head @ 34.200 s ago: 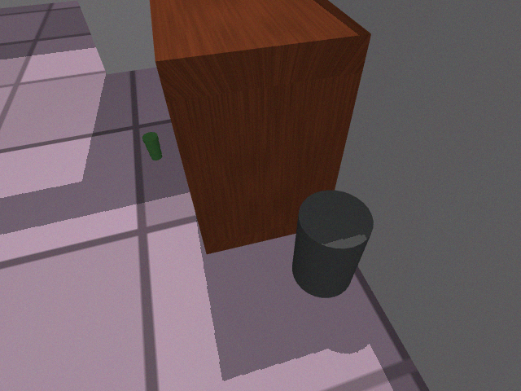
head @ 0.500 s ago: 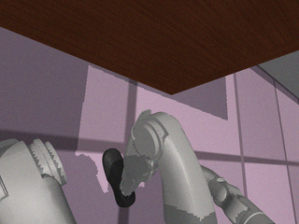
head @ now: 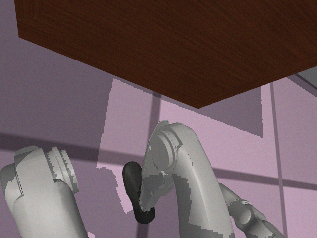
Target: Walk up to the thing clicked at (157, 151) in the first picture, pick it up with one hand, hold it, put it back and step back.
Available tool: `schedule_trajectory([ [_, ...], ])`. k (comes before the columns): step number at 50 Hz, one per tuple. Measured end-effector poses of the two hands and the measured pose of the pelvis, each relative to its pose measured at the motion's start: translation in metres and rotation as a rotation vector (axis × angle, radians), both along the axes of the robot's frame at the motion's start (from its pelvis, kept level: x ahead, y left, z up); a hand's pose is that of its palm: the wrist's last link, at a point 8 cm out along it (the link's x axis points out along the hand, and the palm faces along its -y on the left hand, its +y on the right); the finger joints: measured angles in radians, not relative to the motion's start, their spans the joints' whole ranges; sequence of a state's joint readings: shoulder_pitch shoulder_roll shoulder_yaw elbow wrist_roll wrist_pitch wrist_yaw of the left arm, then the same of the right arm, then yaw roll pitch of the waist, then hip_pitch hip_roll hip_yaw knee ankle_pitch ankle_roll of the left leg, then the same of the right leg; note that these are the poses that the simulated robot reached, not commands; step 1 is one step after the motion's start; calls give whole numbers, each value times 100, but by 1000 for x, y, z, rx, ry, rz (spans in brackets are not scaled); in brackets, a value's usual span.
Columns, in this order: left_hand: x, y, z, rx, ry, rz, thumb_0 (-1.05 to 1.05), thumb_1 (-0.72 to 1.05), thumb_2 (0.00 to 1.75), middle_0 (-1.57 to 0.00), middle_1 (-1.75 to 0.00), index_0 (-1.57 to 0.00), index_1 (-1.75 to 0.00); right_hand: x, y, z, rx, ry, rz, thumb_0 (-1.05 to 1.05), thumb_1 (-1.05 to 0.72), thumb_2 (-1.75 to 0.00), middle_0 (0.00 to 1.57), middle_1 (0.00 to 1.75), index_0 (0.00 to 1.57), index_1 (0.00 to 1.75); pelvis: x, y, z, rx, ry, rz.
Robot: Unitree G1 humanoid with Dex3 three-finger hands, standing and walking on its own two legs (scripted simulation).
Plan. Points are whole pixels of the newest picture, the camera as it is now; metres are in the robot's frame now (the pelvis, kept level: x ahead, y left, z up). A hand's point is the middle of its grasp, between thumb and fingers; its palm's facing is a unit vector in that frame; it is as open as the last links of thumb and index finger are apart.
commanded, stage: settle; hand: left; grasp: from above
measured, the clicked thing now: out of the picture +0.47 +0.31 -0.16
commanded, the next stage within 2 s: lift in 1.40 s
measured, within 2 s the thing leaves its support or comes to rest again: neither
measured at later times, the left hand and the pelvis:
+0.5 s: hand out of the picture +0.43 +0.36 -0.03, palm faces +0.39 -0.92 -0.05, open 11.0 cm; pelvis +0.01 -0.01 +0.03, yaw +6 degrees
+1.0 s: hand out of the picture +0.43 +0.35 +0.02, palm faces +0.40 -0.92 -0.02, open 11.0 cm; pelvis +0.02 -0.02 +0.05, yaw +9 degrees
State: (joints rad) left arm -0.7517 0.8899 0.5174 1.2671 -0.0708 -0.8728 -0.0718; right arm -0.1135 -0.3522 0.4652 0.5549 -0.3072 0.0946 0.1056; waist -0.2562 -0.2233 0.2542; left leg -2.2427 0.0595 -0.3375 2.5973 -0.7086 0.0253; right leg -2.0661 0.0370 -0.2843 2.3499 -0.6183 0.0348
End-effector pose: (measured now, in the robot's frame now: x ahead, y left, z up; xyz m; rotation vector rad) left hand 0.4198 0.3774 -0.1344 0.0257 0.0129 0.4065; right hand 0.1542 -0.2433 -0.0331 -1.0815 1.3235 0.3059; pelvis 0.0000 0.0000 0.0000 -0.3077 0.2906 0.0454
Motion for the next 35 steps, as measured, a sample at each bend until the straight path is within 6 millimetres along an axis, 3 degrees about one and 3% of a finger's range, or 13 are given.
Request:
schedule_trajectory([
  [15, -32, 18, 71, 14, 3, 9, -6, -61, 79, -76, -115, -81, -119, 1, -6, -9, 138, -95, -176, 0, -90, -90, 21, 30, 21, 30, 3, -7, 13, 60, 105, 35],
  [35, -28, 21, 127, 6, 39, 2, -5, -61, 80, -75, -115, -81, -119, 24, -15, -18, 226, -128, -314, 0, -90, -90, 21, 30, 21, 30, 20, -13, 37, 116, 245, 71],
])
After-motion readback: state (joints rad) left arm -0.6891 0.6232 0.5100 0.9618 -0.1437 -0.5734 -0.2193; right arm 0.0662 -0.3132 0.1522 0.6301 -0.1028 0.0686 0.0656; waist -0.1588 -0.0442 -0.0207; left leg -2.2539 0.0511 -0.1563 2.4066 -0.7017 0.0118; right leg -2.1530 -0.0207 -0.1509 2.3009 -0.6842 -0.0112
